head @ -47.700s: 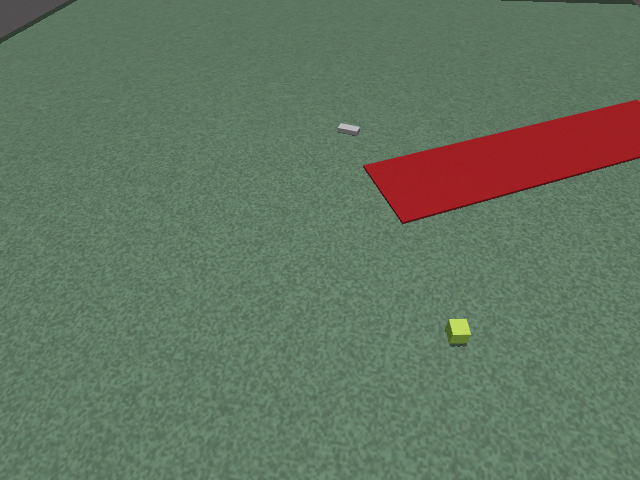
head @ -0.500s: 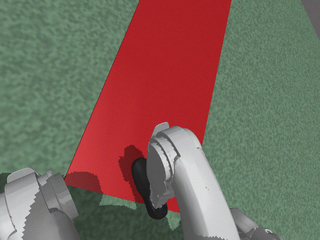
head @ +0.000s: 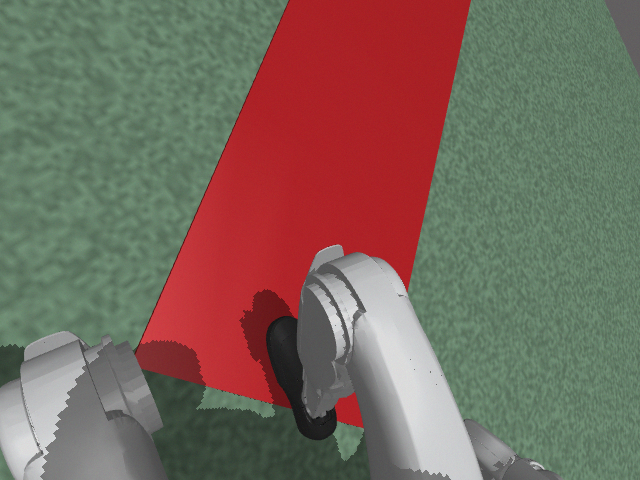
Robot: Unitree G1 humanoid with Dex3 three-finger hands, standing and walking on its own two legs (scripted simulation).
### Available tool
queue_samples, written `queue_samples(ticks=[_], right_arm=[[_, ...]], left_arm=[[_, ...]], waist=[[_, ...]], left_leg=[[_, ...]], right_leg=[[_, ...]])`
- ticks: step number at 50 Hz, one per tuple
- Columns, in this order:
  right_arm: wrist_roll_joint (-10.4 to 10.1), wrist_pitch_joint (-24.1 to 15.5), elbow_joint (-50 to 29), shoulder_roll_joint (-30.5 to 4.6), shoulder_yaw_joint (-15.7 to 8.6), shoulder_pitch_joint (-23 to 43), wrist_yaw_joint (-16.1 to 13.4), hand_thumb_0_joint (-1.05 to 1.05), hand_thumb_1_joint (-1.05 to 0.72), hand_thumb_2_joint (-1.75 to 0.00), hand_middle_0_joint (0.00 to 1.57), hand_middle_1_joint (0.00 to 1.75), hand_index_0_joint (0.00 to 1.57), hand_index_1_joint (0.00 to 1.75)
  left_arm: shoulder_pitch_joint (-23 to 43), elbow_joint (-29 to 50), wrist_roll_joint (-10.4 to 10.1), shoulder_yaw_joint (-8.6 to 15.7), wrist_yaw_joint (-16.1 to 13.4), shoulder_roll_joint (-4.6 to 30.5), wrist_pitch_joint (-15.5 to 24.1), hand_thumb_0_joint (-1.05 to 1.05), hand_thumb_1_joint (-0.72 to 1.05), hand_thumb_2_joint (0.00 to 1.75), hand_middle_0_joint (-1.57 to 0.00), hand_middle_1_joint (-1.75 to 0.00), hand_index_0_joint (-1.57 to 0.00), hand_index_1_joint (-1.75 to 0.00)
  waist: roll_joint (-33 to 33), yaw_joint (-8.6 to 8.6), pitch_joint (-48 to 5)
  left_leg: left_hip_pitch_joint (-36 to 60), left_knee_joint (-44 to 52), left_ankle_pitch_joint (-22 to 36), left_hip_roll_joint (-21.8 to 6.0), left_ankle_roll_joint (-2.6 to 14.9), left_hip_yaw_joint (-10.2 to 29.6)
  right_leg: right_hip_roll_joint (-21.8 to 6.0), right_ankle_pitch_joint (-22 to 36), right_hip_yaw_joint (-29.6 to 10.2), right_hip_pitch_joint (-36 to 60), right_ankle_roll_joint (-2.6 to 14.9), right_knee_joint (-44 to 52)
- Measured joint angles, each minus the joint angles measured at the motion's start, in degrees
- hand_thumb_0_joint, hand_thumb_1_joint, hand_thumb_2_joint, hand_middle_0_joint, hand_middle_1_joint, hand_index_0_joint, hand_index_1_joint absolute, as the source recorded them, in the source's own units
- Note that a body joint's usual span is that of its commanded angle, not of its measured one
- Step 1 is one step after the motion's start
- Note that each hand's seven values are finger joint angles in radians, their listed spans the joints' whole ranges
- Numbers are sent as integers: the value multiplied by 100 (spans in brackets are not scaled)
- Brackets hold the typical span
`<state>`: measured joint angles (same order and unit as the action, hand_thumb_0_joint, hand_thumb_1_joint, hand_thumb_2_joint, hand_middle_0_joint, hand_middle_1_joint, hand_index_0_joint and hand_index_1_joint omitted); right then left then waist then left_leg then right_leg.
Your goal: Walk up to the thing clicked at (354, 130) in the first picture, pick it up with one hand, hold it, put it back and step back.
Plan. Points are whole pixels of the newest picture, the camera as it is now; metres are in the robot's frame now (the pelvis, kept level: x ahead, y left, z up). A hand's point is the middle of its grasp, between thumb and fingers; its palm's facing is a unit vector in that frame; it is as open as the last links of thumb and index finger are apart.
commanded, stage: withdraw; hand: left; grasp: from above
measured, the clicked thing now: out of the picture +0.43 +0.39 -0.29
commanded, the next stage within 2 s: home in 0.76 s
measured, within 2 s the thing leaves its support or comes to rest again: neither
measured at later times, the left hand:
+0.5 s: hand out of the picture +0.41 +0.40 -0.10, palm faces -0.50 -0.14 -0.86, open 13.7 cm
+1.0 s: hand out of the picture +0.42 +0.42 -0.11, palm faces -0.41 -0.11 -0.90, open 12.6 cm
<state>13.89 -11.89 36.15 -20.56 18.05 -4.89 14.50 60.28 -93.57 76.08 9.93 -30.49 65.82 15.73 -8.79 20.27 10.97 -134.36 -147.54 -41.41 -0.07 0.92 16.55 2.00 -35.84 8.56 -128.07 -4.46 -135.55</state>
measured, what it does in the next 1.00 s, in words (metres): stands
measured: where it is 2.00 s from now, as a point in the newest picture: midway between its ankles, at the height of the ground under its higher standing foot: (233, 447)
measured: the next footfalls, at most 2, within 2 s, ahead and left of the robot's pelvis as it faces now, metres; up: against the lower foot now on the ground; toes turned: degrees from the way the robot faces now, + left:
none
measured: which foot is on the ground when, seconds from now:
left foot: down 0.00-1.00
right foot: down 0.00-1.00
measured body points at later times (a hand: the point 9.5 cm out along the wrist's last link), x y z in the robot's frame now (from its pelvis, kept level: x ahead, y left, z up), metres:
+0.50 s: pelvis -0.01 +0.00 +0.05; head +0.21 +0.13 +0.42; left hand +0.43 +0.41 -0.05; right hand +0.13 -0.26 -0.03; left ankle +0.06 +0.12 -0.27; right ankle +0.13 -0.14 -0.26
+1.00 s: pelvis -0.01 +0.00 +0.04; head +0.22 +0.12 +0.40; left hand +0.43 +0.42 -0.06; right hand +0.08 -0.26 -0.05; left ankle +0.06 +0.12 -0.27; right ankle +0.13 -0.14 -0.26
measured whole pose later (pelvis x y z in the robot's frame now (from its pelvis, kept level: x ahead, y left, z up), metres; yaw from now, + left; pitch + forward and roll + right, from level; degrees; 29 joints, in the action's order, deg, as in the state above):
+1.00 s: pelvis -0.01 +0.00 +0.04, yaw +5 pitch +34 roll -14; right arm 7.0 -0.2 36.7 -16.4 7.0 -10.7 7.8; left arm 55.1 -75.8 71.2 7.7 -13.7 53.2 12.3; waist 1.2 14.4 -1.0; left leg -134.7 -136.7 -36.8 0.9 2.3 9.2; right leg -0.8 -35.6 3.5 -129.2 -3.1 -129.7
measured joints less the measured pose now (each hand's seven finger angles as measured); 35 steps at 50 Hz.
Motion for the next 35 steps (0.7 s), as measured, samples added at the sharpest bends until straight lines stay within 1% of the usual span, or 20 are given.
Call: queue_samples(ticks=[3, 6, 10, 15, 18, 20, 22, 24, 27, 31, 33, 35], right_arm=[[-49, 80, 3, 30, -127, -63, -3, 0, -90, -90, 20, 30, 20, 30], [-155, 239, -5, 76, -350, -176, -7, 0, -91, -90, 20, 30, 20, 30], [-337, 482, 0, 125, -667, -262, 4, 0, -91, -90, 20, 30, 20, 30], [-590, 803, -72, 196, -968, -207, -98, 1, -91, -90, 20, 30, 20, 30], [-706, 947, -133, 226, -1044, -130, -243, 0, -91, -90, 20, 30, 20, 30], [-755, 1023, -175, 227, -1066, -98, -354, 0, -91, -90, 20, 30, 20, 30], [-785, 1093, -204, 216, -1072, -100, -457, 0, -91, -90, 20, 30, 20, 30], [-786, 1161, -217, 191, -1049, -112, -542, 0, -91, -90, 20, 30, 20, 30], [-755, 1245, -201, 155, -987, -154, -639, 0, -90, -90, 20, 30, 20, 30], [-665, 1327, -150, 117, -900, -233, -708, 0, -90, -90, 20, 30, 20, 30], [-622, 1349, -126, 112, -859, -281, -725, 0, -90, -90, 20, 30, 20, 30], [-594, 1347, -114, 120, -841, -346, -732, 0, -90, -90, 20, 30, 20, 30]], left_arm=[[-105, 478, -27, 37, 181, -130, -51, 0, -49, 98, -9, -101, -10, -101], [-358, 1106, -116, 19, 458, -412, -156, 0, -49, 98, -10, -101, -9, -100], [-584, 1656, -299, -183, 934, -822, -378, 0, -50, 99, -10, -100, -9, -100], [-619, 1993, -698, -582, 1603, -1208, -630, 0, -49, 99, -10, -100, -10, -99], [-523, 2036, -854, -771, 2008, -1342, -638, 0, -49, 99, -11, -99, -10, -99], [-457, 2044, -873, -830, 2220, -1391, -583, 0, -48, 99, -11, -99, -10, -99], [-396, 2026, -865, -852, 2353, -1420, -478, 0, -47, 98, -12, -98, -11, -98], [-340, 1961, -824, -838, 2400, -1408, -324, 0, -46, 98, -13, -97, -12, -98], [-270, 1800, -671, -750, 2334, -1329, -47, 0, -45, 97, -15, -96, -14, -97], [-172, 1544, -353, -607, 2037, -1177, 238, 0, -43, 96, -17, -94, -15, -95], [-143, 1435, -203, -534, 1851, -1112, 311, 0, -42, 95, -17, -94, -16, -94], [-159, 1407, -68, -403, 1671, -1077, 337, 0, -41, 94, -18, -93, -17, -93]], waist=[[103, -76, -152], [325, -219, -443], [651, -438, -887], [899, -670, -1194], [953, -736, -1229], [961, -746, -1207], [942, -741, -1183], [907, -712, -1137], [814, -634, -1076], [700, -511, -953], [662, -454, -901], [651, -418, -852]], left_leg=[[-26, 37, 10, 27, -16, -2], [-69, 136, 13, 53, -16, -46], [-62, 364, 34, 61, 34, -231], [114, 761, 136, 42, 129, -527], [241, 1020, 241, 43, 154, -646], [305, 1156, 313, 54, 156, -688], [339, 1250, 375, 62, 149, -714], [350, 1294, 424, 73, 134, -713], [299, 1269, 475, 80, 106, -687], [164, 1112, 521, 104, 73, -629], [76, 1017, 540, 113, 67, -600], [-11, 929, 557, 125, 65, -572]], right_leg=[[-35, -20, 10, -12, 46, 20], [-86, -68, -5, -37, 99, 78], [-159, -137, -125, -36, 128, 195], [-229, -163, -338, 100, 82, 433], [-265, -113, -416, 200, 107, 616], [-286, -68, -441, 255, 129, 717], [-300, -29, -455, 278, 156, 782], [-308, 6, -452, 284, 171, 811], [-301, 58, -438, 225, 171, 781], [-286, 112, -408, 104, 141, 645], [-276, 133, -393, 27, 141, 567], [-268, 149, -375, -41, 148, 500]])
